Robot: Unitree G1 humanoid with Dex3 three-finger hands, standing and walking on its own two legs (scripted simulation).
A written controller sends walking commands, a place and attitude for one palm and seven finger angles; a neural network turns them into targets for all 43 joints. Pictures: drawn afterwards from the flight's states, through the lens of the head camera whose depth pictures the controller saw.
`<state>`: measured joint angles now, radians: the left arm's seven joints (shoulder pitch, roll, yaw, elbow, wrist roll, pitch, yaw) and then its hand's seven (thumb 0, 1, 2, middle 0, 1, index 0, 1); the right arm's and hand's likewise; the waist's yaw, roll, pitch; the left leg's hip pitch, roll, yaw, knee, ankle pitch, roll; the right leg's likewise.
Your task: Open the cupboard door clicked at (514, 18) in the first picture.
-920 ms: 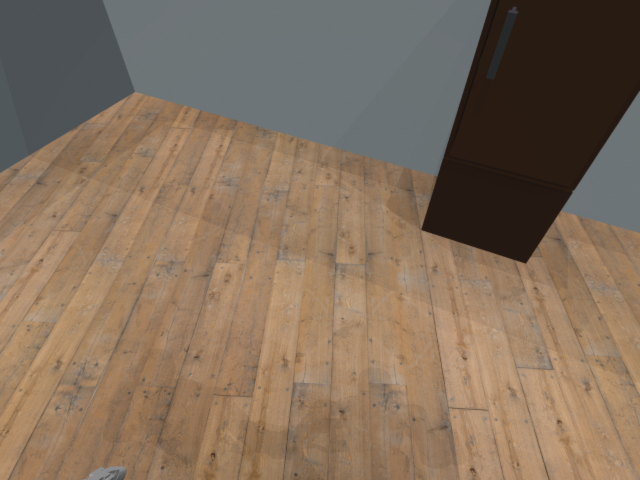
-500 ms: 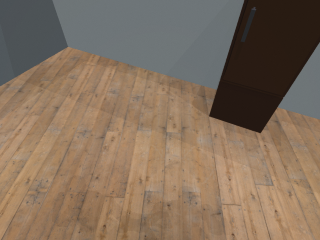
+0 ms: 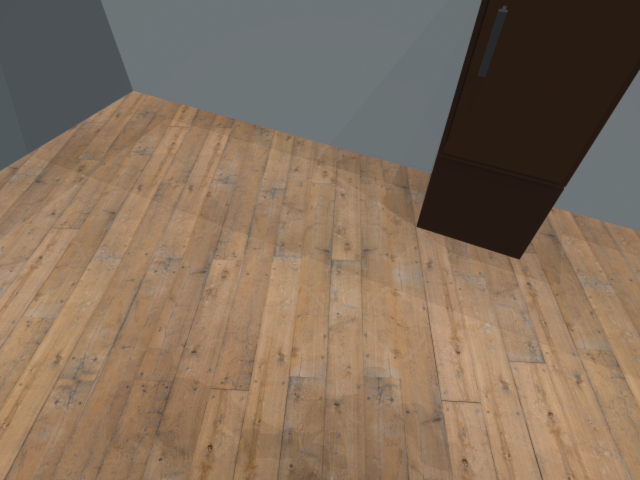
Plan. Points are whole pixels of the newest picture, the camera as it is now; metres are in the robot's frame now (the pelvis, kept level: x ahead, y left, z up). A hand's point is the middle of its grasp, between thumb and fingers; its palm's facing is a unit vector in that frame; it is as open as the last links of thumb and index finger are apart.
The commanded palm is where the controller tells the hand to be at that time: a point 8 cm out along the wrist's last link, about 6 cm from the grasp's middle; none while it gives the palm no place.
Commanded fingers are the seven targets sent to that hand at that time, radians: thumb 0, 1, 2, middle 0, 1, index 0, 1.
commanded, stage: look at it before walking up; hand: left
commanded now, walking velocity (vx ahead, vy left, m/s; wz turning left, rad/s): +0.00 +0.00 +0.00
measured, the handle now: (492, 41) +1.22 -0.42 +0.05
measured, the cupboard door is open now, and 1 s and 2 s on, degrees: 0 0 0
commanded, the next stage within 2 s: walk to a spot facing it in 0.52 s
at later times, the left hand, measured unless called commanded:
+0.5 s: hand out of the picture +0.08 +0.24 -0.15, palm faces -0.02 -0.94 -0.33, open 7.4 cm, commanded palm none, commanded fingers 0.00 0.90 0.90 -0.20 -0.30 -0.20 -0.30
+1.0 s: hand out of the picture +0.07 +0.18 -0.18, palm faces -0.13 -0.96 -0.25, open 7.4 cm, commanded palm none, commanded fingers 0.00 0.90 0.90 -0.20 -0.30 -0.20 -0.30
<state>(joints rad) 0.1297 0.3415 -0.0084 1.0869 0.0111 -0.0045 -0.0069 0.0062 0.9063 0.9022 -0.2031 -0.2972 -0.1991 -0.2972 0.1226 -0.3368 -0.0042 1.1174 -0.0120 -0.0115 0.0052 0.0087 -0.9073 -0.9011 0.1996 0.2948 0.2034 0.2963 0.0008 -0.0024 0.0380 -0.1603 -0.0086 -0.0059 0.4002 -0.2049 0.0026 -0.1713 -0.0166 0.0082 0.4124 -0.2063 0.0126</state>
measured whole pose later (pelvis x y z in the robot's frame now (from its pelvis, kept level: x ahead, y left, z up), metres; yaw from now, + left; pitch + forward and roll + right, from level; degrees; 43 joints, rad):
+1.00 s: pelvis +0.00 -0.02 -0.02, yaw -10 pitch -2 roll +1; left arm 0.25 0.24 0.03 0.97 0.03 0.05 -0.04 0.01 0.91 0.90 -0.20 -0.30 -0.20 -0.30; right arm 0.18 -0.24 -0.03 1.00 -0.02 0.03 0.00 0.01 -0.91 -0.90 0.20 0.29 0.20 0.30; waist 0.03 0.02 0.06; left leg -0.24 0.09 0.13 0.66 -0.38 -0.03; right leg -0.31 0.03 0.01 0.69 -0.39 -0.01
